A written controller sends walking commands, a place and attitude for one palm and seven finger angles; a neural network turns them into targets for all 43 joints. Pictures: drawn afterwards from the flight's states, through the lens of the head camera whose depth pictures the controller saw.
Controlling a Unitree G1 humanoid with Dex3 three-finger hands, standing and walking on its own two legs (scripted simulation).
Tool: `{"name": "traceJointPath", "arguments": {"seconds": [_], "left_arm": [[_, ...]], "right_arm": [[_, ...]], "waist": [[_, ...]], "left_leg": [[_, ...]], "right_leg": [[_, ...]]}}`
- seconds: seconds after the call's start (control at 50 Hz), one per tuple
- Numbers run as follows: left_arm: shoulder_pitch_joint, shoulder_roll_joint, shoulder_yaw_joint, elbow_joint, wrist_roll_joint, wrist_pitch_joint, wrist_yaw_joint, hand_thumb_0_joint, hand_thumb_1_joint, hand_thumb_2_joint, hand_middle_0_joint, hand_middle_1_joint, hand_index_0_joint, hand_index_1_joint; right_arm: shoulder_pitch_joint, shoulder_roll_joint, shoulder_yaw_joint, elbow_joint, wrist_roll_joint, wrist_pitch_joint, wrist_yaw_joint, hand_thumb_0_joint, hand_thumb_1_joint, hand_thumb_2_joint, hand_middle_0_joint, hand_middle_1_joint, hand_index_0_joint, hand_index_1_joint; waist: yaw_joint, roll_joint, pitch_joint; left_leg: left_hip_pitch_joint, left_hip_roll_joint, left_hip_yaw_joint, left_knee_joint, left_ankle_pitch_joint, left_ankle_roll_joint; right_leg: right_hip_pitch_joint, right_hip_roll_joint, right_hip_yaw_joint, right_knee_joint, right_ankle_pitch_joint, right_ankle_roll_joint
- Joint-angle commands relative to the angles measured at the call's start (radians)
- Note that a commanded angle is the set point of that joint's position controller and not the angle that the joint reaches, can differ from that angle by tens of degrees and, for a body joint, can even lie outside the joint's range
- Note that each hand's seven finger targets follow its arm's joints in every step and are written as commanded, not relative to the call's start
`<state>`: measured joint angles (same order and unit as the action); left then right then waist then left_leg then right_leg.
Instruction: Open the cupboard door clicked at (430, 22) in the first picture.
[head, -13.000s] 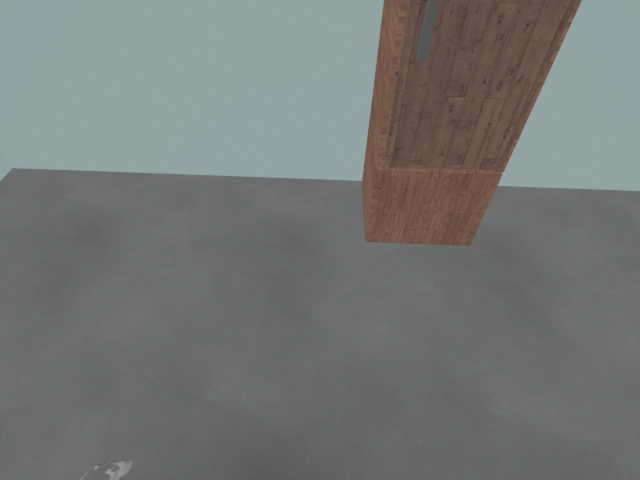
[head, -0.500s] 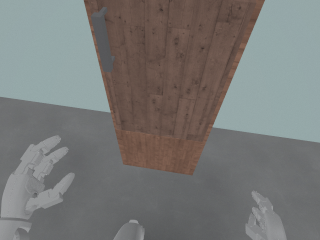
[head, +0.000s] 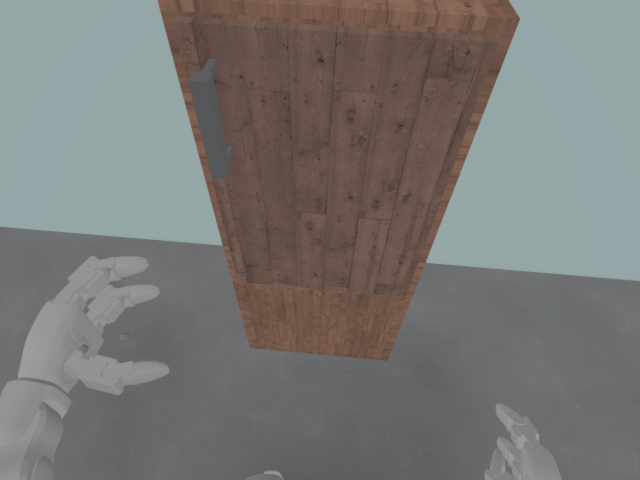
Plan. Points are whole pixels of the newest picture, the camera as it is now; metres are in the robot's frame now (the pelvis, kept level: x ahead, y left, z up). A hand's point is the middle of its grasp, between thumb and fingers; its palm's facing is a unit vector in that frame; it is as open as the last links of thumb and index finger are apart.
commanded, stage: raise the hand with hooked fingers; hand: left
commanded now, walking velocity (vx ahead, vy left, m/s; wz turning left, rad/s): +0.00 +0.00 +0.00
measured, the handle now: (216, 121) +0.55 +0.20 +0.15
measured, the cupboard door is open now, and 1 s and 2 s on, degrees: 0 0 0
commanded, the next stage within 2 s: move the hooked fingers beside the handle in 1.04 s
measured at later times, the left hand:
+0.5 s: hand (56, 261) +0.27 +0.28 +0.18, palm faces +0.08 -0.99 -0.07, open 13.9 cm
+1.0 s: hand (103, 249) +0.29 +0.24 +0.18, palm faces +0.06 -1.00 -0.05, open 14.0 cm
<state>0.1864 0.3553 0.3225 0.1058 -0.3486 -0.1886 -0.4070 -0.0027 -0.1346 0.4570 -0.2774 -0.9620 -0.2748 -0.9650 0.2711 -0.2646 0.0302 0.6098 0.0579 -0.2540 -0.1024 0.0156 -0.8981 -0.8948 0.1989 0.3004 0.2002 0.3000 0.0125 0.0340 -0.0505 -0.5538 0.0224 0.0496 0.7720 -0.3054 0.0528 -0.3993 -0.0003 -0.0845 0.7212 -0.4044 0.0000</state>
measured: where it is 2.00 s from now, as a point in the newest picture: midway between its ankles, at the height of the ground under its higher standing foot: outside the picture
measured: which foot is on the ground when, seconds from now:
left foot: down 0.00-1.00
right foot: down 0.00-1.00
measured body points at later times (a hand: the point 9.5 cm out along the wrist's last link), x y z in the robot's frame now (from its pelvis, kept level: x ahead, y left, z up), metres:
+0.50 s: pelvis -0.01 +0.00 +0.02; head -0.02 -0.01 +0.47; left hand +0.26 +0.33 +0.18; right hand +0.17 -0.23 -0.05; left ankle +0.05 +0.08 -0.71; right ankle -0.02 -0.12 -0.71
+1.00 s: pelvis +0.00 -0.04 +0.02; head -0.01 -0.05 +0.47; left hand +0.28 +0.29 +0.18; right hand +0.17 -0.28 -0.05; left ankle +0.05 +0.08 -0.71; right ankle -0.02 -0.12 -0.71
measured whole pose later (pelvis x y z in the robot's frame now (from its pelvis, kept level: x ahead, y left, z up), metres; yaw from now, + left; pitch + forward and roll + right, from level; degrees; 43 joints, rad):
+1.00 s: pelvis +0.00 -0.04 +0.02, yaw +0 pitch -1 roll -1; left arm -0.13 0.46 0.44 0.30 -0.35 0.01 -0.46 -0.02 -0.50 0.30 -0.31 -1.20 -0.30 -1.20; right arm 0.25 -0.28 0.06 0.62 0.09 -0.22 -0.12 0.01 -0.90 -0.89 0.20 0.30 0.20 0.30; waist 0.03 0.06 -0.02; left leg -0.31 0.04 0.03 0.52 -0.19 0.00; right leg -0.17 0.03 -0.09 0.49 -0.30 -0.04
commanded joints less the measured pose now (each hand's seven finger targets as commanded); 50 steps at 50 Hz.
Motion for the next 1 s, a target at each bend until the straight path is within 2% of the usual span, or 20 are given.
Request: {"name": "traceJointPath", "arguments": {"seconds": [0.0,0.04,0.12,0.2,0.3,0.36,0.38,0.44,0.52,0.54,0.58,0.68,0.7,0.76,0.78,0.8,0.86,0.88,0.96,0.98], "left_arm": [[-0.257,0.258,0.158,-0.281,-0.037,-0.084,0.029,0.0,-0.36,0.36,-0.29,-1.11,-0.29,-1.11],[-0.259,0.237,0.14,-0.231,-0.032,-0.053,0.028,0.0,-0.407,0.34,-0.293,-1.14,-0.293,-1.14],[-0.3,0.224,0.1,-0.131,-0.02,0.064,-0.008,0.0,-0.5,0.3,-0.3,-1.2,-0.3,-1.2],[-0.388,0.269,0.119,-0.14,-0.01,0.13,-0.02,0.0,-0.5,0.3,-0.3,-1.2,-0.3,-1.2],[-0.518,0.351,0.189,-0.221,-0.012,0.094,-0.002,0.0,-0.5,0.3,-0.3,-1.2,-0.3,-1.2],[-0.552,0.351,0.19,-0.158,-0.01,0.092,-0.009,0.0,-0.5,0.3,-0.3,-1.2,-0.3,-1.2],[-0.555,0.356,0.192,-0.134,-0.011,0.1,-0.013,0.0,-0.5,0.3,-0.3,-1.2,-0.3,-1.2],[-0.598,0.353,0.163,-0.061,-0.004,0.148,-0.04,0.0,-0.5,0.3,-0.3,-1.2,-0.3,-1.2],[-0.645,0.391,0.171,-0.006,-0.003,0.2,-0.062,0.0,-0.5,0.3,-0.3,-1.2,-0.3,-1.2],[-0.625,0.382,0.166,0.003,-0.001,0.204,-0.068,0.0,-0.5,0.3,-0.3,-1.2,-0.3,-1.2],[-0.571,0.378,0.179,0.021,-0.015,0.202,-0.076,0.0,-0.5,0.3,-0.3,-1.2,-0.3,-1.2],[-0.593,0.394,0.2,-0.013,-0.029,0.163,-0.076,0.0,-0.5,0.3,-0.3,-1.2,-0.3,-1.2],[-0.604,0.409,0.214,-0.024,-0.028,0.156,-0.071,0.0,-0.5,0.3,-0.3,-1.2,-0.3,-1.2],[-0.622,0.409,0.217,-0.056,-0.017,0.133,-0.05,0.0,-0.5,0.3,-0.3,-1.2,-0.3,-1.2],[-0.629,0.418,0.222,-0.084,-0.017,0.124,-0.041,0.0,-0.5,0.3,-0.3,-1.2,-0.3,-1.2],[-0.629,0.427,0.234,-0.073,-0.014,0.124,-0.037,0.0,-0.5,0.3,-0.3,-1.2,-0.3,-1.2],[-0.62,0.397,0.213,-0.05,-0.014,0.122,-0.039,0.0,-0.5,0.3,-0.3,-1.2,-0.3,-1.2],[-0.61,0.397,0.215,-0.049,-0.02,0.122,-0.042,0.0,-0.5,0.3,-0.3,-1.2,-0.3,-1.2],[-0.602,0.381,0.2,0.006,-0.023,0.151,-0.063,0.0,-0.5,0.3,-0.3,-1.2,-0.3,-1.2],[-0.591,0.375,0.199,0.01,-0.03,0.154,-0.065,0.0,-0.5,0.3,-0.3,-1.2,-0.3,-1.2]], "right_arm": [[-0.082,-0.128,-0.038,-0.155,-0.001,-0.065,-0.014,0.0,-0.9,-0.9,0.2,0.3,0.2,0.3],[-0.085,-0.127,-0.034,-0.15,0.002,-0.061,-0.013,0.0,-0.9,-0.9,0.2,0.3,0.2,0.3],[-0.093,-0.135,-0.029,-0.158,0.014,-0.044,-0.016,0.0,-0.9,-0.9,0.2,0.3,0.2,0.3],[-0.106,-0.137,-0.021,-0.177,0.016,-0.034,-0.019,0.0,-0.9,-0.9,0.2,0.3,0.2,0.3],[-0.118,-0.129,-0.01,-0.173,0.008,-0.033,-0.025,0.0,-0.9,-0.9,0.2,0.3,0.2,0.3],[-0.118,-0.129,-0.005,-0.155,0.01,-0.031,-0.03,0.0,-0.9,-0.9,0.2,0.3,0.2,0.3],[-0.115,-0.13,-0.005,-0.149,0.011,-0.029,-0.033,0.0,-0.9,-0.9,0.2,0.3,0.2,0.3],[-0.125,-0.133,-0.003,-0.144,0.021,-0.024,-0.039,0.0,-0.9,-0.9,0.2,0.3,0.2,0.3],[-0.127,-0.138,-0.002,-0.149,0.028,-0.02,-0.04,0.0,-0.9,-0.9,0.2,0.3,0.2,0.3],[-0.128,-0.138,-0.003,-0.152,0.027,-0.02,-0.038,0.0,-0.9,-0.9,0.2,0.3,0.2,0.3],[-0.122,-0.136,-0.005,-0.155,0.025,-0.02,-0.029,0.0,-0.9,-0.9,0.2,0.3,0.2,0.3],[-0.128,-0.136,-0.011,-0.159,0.023,-0.021,-0.017,0.0,-0.9,-0.9,0.2,0.3,0.2,0.3],[-0.134,-0.136,-0.012,-0.161,0.023,-0.024,-0.017,0.0,-0.9,-0.9,0.2,0.3,0.2,0.3],[-0.126,-0.132,-0.014,-0.157,0.022,-0.029,-0.019,0.0,-0.9,-0.9,0.2,0.3,0.2,0.3],[-0.127,-0.13,-0.015,-0.156,0.019,-0.03,-0.021,0.0,-0.9,-0.9,0.2,0.3,0.2,0.3],[-0.13,-0.13,-0.014,-0.154,0.019,-0.032,-0.022,0.0,-0.9,-0.9,0.2,0.3,0.2,0.3],[-0.126,-0.129,-0.015,-0.143,0.021,-0.032,-0.025,0.0,-0.9,-0.9,0.2,0.3,0.2,0.3],[-0.124,-0.13,-0.018,-0.144,0.02,-0.031,-0.025,0.0,-0.9,-0.9,0.2,0.3,0.2,0.3],[-0.129,-0.133,-0.019,-0.143,0.026,-0.023,-0.024,0.0,-0.9,-0.9,0.2,0.3,0.2,0.3],[-0.129,-0.134,-0.021,-0.143,0.028,-0.021,-0.024,0.0,-0.9,-0.9,0.2,0.3,0.2,0.3]], "waist": [[0.011,0.109,-0.203],[0.009,0.12,-0.167],[0.009,0.093,-0.096],[0.015,0.058,-0.118],[0.016,0.082,-0.179],[0.011,0.097,-0.138],[0.012,0.086,-0.138],[0.006,0.114,-0.09],[0.01,0.065,-0.09],[0.013,0.067,-0.104],[0.021,0.005,-0.119],[0.022,0.017,-0.118],[0.024,0.049,-0.125],[0.02,0.075,-0.145],[0.021,0.063,-0.152],[0.022,0.086,-0.149],[0.013,0.063,-0.138],[0.016,0.024,-0.142],[0.016,0.032,-0.134],[0.017,-0.004,-0.136]], "left_leg": [[0.344,0.012,-0.126,-0.194,0.128,-0.033],[0.354,0.017,-0.139,-0.222,0.11,-0.041],[0.334,0.015,-0.139,-0.265,0.07,-0.041],[0.369,0.011,-0.149,-0.298,0.054,-0.037],[0.464,0.011,-0.148,-0.318,0.101,-0.038],[0.462,0.009,-0.151,-0.341,0.063,-0.04],[0.46,0.005,-0.144,-0.344,0.066,-0.037],[0.445,0.001,-0.143,-0.365,0.012,-0.035],[0.431,-0.009,-0.134,-0.37,0.02,-0.027],[0.441,-0.011,-0.129,-0.364,0.047,-0.025],[0.438,-0.013,-0.111,-0.344,0.107,-0.019],[0.428,-0.02,-0.088,-0.324,0.118,-0.017],[0.428,-0.022,-0.085,-0.323,0.114,-0.017],[0.452,-0.021,-0.079,-0.32,0.138,-0.015],[0.452,-0.021,-0.072,-0.311,0.156,-0.013],[0.445,-0.024,-0.069,-0.31,0.156,-0.013],[0.446,-0.024,-0.063,-0.304,0.164,-0.01],[0.437,-0.023,-0.061,-0.295,0.181,-0.008],[0.421,-0.027,-0.055,-0.282,0.188,-0.009],[0.411,-0.025,-0.053,-0.265,0.203,-0.008]], "right_leg": [[-0.043,0.041,0.004,-0.128,0.154,-0.027],[-0.04,0.041,-0.004,-0.142,0.154,-0.026],[-0.021,0.038,-0.004,-0.187,0.158,-0.024],[0.014,0.039,0.0,-0.221,0.154,-0.025],[0.057,0.044,0.006,-0.257,0.174,-0.03],[0.06,0.043,0.007,-0.277,0.156,-0.03],[0.078,0.042,0.01,-0.29,0.161,-0.031],[0.062,0.035,0.015,-0.313,0.141,-0.029],[0.09,0.032,0.021,-0.341,0.137,-0.027],[0.097,0.032,0.023,-0.34,0.15,-0.028],[0.118,0.033,0.028,-0.347,0.185,-0.026],[0.112,0.028,0.046,-0.348,0.187,-0.019],[0.11,0.025,0.053,-0.349,0.184,-0.017],[0.115,0.025,0.05,-0.344,0.209,-0.016],[0.131,0.023,0.056,-0.343,0.226,-0.014],[0.132,0.021,0.063,-0.345,0.235,-0.012],[0.127,0.017,0.069,-0.344,0.262,-0.005],[0.142,0.016,0.072,-0.34,0.285,0.0],[0.128,0.007,0.087,-0.329,0.327,0.011],[0.14,0.002,0.101,-0.325,0.355,0.023]]}}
